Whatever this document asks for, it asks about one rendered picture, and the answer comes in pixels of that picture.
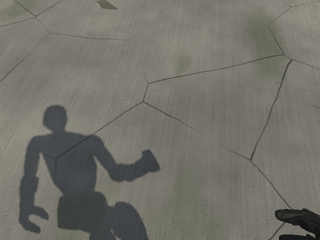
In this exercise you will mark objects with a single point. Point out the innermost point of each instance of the robot right hand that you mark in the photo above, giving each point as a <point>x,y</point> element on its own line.
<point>304,218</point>

